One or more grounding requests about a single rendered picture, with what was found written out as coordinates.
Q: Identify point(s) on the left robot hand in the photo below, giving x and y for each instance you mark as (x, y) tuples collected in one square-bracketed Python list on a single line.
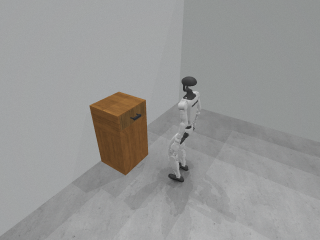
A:
[(174, 147)]

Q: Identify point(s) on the cabinet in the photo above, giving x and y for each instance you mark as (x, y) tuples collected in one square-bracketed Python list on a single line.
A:
[(121, 150)]

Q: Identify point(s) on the right robot upper arm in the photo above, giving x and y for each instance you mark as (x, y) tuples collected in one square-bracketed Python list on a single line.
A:
[(198, 103)]

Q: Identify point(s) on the drawer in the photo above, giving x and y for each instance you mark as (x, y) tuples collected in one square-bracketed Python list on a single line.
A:
[(126, 120)]

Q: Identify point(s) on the left robot upper arm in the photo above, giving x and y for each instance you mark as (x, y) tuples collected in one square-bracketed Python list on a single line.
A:
[(182, 107)]

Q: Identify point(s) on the robot left shin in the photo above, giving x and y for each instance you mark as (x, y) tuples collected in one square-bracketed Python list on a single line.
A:
[(174, 165)]

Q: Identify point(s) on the robot right forearm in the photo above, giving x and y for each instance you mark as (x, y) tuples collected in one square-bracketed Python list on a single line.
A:
[(197, 114)]

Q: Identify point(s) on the robot shin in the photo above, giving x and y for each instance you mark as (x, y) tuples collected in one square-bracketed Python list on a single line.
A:
[(174, 165), (182, 155)]

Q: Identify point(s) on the robot left forearm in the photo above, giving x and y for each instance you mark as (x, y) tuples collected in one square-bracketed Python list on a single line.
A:
[(180, 133)]

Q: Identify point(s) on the robot right shin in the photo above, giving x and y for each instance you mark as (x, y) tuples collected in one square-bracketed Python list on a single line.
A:
[(182, 155)]

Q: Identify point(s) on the handle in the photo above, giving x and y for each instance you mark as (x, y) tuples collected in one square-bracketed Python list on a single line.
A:
[(136, 117)]

